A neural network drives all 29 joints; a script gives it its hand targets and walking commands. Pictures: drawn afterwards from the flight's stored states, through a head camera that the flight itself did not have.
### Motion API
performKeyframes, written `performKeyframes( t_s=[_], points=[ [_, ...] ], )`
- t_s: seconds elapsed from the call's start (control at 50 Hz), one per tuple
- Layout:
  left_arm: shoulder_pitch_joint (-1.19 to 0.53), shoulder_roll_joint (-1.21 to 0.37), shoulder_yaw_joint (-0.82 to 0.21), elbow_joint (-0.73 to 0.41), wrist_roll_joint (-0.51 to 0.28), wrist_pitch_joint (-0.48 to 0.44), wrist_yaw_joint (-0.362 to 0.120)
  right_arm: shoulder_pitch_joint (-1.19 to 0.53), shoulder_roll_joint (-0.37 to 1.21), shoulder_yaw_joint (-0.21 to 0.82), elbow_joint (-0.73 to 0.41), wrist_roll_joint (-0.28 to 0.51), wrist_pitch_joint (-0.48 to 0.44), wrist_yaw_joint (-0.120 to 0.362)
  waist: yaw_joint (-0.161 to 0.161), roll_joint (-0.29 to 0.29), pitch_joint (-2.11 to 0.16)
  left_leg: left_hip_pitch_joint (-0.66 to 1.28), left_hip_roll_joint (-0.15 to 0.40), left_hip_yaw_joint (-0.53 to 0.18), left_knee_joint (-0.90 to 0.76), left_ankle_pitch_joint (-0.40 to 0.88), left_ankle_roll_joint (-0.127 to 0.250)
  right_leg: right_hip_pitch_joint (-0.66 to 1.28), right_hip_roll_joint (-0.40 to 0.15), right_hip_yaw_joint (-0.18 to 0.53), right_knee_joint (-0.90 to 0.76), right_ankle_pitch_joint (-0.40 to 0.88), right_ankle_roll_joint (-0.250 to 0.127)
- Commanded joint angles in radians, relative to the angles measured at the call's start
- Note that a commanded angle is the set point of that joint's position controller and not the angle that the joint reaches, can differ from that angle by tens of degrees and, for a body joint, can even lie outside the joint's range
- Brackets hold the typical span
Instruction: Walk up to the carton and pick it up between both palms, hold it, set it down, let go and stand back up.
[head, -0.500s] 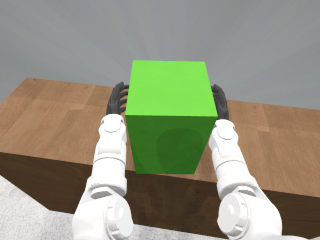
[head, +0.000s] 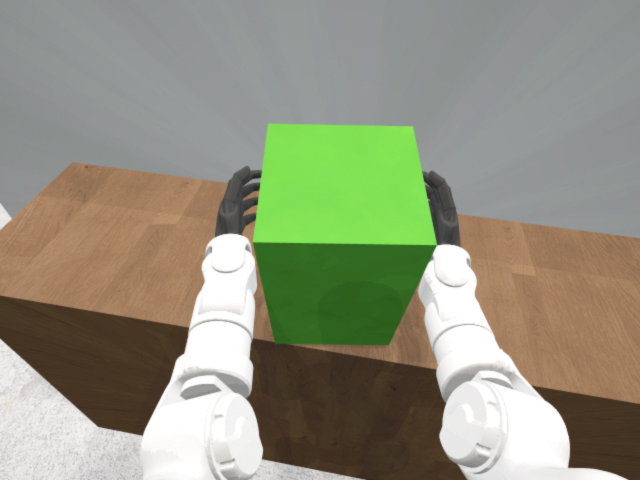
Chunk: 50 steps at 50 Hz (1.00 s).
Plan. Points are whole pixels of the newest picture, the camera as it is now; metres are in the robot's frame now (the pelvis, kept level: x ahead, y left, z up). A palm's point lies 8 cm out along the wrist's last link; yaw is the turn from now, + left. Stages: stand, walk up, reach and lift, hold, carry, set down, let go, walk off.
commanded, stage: reach and lift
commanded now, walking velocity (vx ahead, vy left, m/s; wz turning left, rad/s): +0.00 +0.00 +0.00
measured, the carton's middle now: (335, 248) +0.41 -0.02 +0.09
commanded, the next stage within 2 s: none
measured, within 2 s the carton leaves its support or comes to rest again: neither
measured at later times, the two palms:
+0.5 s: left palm (228, 224) +0.39 +0.11 +0.15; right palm (447, 230) +0.37 -0.15 +0.15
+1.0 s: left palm (207, 210) +0.37 +0.13 +0.19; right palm (446, 218) +0.36 -0.14 +0.18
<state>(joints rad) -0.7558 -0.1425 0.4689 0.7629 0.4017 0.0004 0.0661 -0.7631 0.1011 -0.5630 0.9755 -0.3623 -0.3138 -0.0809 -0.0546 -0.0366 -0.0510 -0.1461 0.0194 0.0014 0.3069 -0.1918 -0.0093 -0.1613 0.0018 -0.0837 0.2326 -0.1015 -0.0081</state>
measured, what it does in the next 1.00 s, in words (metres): stands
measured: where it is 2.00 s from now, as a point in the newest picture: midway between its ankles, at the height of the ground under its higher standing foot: outside the picture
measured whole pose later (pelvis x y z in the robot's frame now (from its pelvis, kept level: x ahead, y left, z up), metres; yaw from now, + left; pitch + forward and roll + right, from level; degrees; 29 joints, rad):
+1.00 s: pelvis -0.03 +0.01 +0.00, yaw +0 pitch -7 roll -1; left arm -0.81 -0.09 0.38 0.50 0.39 0.50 0.05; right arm -0.84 0.02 -0.22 0.90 0.03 0.04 -0.16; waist -0.09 -0.07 0.02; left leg -0.01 0.01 0.00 0.31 -0.18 0.00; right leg -0.03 -0.01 -0.08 0.25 -0.10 0.00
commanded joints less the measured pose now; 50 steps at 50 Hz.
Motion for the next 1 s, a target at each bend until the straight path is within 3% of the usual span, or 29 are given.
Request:
performKeyframes(
  t_s=[0.0,0.08,0.2,0.28,0.38,0.44,0.54,0.6,0.66,0.74,0.8,0.84,0.88,0.94,0.98],
  points=[
    [-0.672,-0.446,-0.271,-0.026,0.037,-0.066,-0.112,-0.637,0.397,0.254,-0.01,-0.088,-0.107,0.108,-0.015,0.034,-0.44,0.01,-0.008,0.106,-0.044,0.263,-0.037,0.389,0.002,-0.059,0.079,0.419,0.03],
    [-0.675,-0.438,-0.233,-0.024,0.058,-0.024,-0.118,-0.659,0.381,0.221,0.008,-0.093,-0.091,0.112,-0.009,0.033,-0.392,0.022,-0.012,0.111,-0.081,0.171,-0.023,0.362,-0.004,-0.063,0.051,0.287,0.028],
    [-0.645,-0.389,-0.178,-0.036,0.067,0.126,-0.135,-0.67,0.366,0.206,-0.016,-0.049,0.03,0.126,0.005,0.003,-0.272,0.002,-0.021,0.127,-0.139,0.005,0.01,0.324,-0.011,-0.057,0.014,0.076,0.038],
    [-0.657,-0.388,-0.206,-0.068,0.033,0.174,-0.13,-0.731,0.364,0.262,-0.106,0.005,0.064,0.133,0.02,0.012,-0.356,0.02,-0.023,0.129,-0.115,0.054,0.009,0.328,-0.01,-0.053,0.036,0.119,0.047],
    [-0.711,-0.425,-0.299,-0.12,-0.033,0.128,-0.103,-0.768,0.403,0.359,-0.183,0.045,0.05,0.135,0.031,0.015,-0.541,0.089,-0.024,0.118,-0.053,0.217,-0.005,0.355,0.007,-0.053,0.072,0.278,0.052],
    [-0.678,-0.436,-0.329,-0.128,-0.039,0.138,-0.101,-0.7,0.413,0.396,-0.127,0.074,0.077,0.124,0.007,0.016,-0.5,0.107,-0.022,0.109,-0.036,0.26,-0.015,0.367,0.016,-0.048,0.075,0.323,0.046],
    [-0.602,-0.425,-0.355,-0.169,-0.052,0.23,-0.141,-0.629,0.426,0.472,-0.101,0.168,0.153,0.081,-0.024,0.013,-0.361,0.08,-0.037,0.098,-0.036,0.26,-0.009,0.42,0.009,-0.032,0.08,0.401,0.06],
    [-0.595,-0.425,-0.384,-0.217,-0.071,0.266,-0.158,-0.648,0.433,0.543,-0.157,0.236,0.172,0.058,-0.024,0.014,-0.36,0.087,-0.046,0.09,-0.029,0.29,-0.009,0.442,0.01,-0.031,0.089,0.459,0.072],
    [-0.643,-0.472,-0.469,-0.303,-0.114,0.268,-0.147,-0.723,0.446,0.616,-0.265,0.303,0.159,0.046,-0.03,0.052,-0.47,0.142,-0.044,0.065,0.01,0.4,-0.034,0.424,0.021,-0.038,0.099,0.51,0.065],
    [-0.636,-0.493,-0.533,-0.349,-0.126,0.314,-0.129,-0.699,0.43,0.658,-0.28,0.354,0.209,0.037,-0.052,0.077,-0.424,0.231,-0.036,0.043,0.038,0.441,-0.058,0.348,0.039,-0.049,0.068,0.412,0.047],
    [-0.621,-0.458,-0.494,-0.34,-0.106,0.387,-0.144,-0.688,0.393,0.636,-0.251,0.382,0.271,0.026,-0.06,0.057,-0.276,0.205,-0.034,0.042,0.0,0.29,-0.041,0.308,0.036,-0.053,0.032,0.245,0.049],
    [-0.662,-0.434,-0.456,-0.331,-0.096,0.423,-0.155,-0.733,0.391,0.616,-0.241,0.387,0.297,0.026,-0.046,0.045,-0.235,0.149,-0.041,0.051,-0.036,0.17,-0.022,0.295,0.024,-0.049,0.024,0.149,0.056],
    [-0.706,-0.446,-0.445,-0.34,-0.099,0.436,-0.153,-0.801,0.405,0.617,-0.285,0.396,0.298,0.033,-0.032,0.042,-0.288,0.121,-0.039,0.053,-0.051,0.141,-0.007,0.309,0.021,-0.051,0.034,0.129,0.056],
    [-0.706,-0.474,-0.462,-0.348,-0.114,0.446,-0.137,-0.828,0.417,0.633,-0.321,0.414,0.308,0.041,-0.025,0.052,-0.382,0.187,-0.037,0.046,-0.025,0.229,-0.015,0.323,0.031,-0.05,0.041,0.184,0.052],
    [-0.708,-0.485,-0.494,-0.368,-0.135,0.459,-0.131,-0.843,0.417,0.653,-0.351,0.438,0.32,0.036,-0.039,0.066,-0.412,0.221,-0.037,0.042,0.001,0.275,-0.025,0.319,0.04,-0.052,0.039,0.201,0.046]
  ],
)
